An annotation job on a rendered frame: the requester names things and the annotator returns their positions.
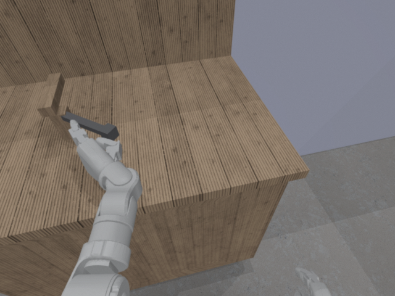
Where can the robot left hand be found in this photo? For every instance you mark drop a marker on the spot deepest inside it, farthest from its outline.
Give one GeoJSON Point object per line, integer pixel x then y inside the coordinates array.
{"type": "Point", "coordinates": [94, 154]}

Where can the left robot upper arm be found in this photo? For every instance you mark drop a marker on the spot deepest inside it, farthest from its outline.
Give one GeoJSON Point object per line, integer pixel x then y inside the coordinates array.
{"type": "Point", "coordinates": [98, 285]}

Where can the robot right hand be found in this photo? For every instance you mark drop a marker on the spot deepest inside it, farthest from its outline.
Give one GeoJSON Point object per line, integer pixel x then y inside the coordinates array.
{"type": "Point", "coordinates": [311, 281]}

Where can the tap lever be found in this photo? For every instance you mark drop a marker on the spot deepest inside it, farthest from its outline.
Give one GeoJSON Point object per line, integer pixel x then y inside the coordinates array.
{"type": "Point", "coordinates": [108, 131]}

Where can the robot left forearm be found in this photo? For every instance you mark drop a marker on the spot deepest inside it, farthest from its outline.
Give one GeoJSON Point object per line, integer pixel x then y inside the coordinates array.
{"type": "Point", "coordinates": [107, 251]}

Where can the counter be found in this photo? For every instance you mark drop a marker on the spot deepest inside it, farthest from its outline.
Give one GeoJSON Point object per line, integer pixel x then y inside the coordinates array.
{"type": "Point", "coordinates": [212, 160]}

